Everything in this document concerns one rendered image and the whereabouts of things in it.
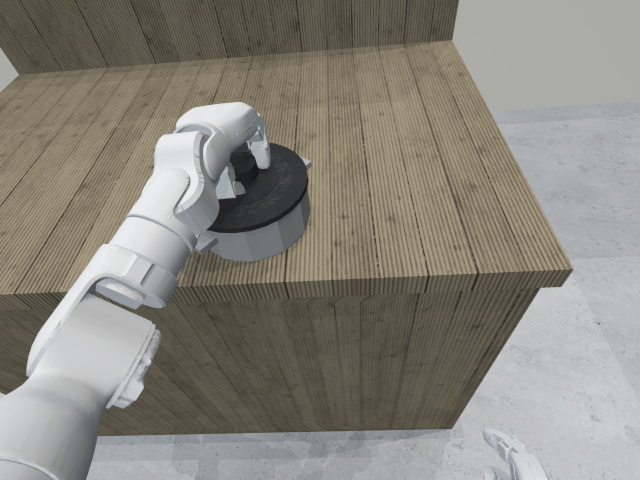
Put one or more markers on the robot right hand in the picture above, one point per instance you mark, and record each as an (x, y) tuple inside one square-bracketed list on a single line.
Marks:
[(523, 466)]

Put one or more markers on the left robot upper arm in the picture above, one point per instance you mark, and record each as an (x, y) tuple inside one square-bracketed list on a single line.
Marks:
[(99, 358)]

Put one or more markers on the robot left hand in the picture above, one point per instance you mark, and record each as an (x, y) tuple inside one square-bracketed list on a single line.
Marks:
[(239, 123)]

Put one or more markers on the pot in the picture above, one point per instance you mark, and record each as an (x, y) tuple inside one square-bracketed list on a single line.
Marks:
[(261, 243)]

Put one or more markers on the robot left forearm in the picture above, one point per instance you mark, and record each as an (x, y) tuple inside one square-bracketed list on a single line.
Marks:
[(141, 262)]

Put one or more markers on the table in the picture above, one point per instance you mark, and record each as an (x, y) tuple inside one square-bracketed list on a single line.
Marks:
[(425, 244)]

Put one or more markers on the lid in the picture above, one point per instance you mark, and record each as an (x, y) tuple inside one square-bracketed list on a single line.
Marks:
[(275, 192)]

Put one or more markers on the knob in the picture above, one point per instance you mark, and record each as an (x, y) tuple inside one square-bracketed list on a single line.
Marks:
[(246, 170)]

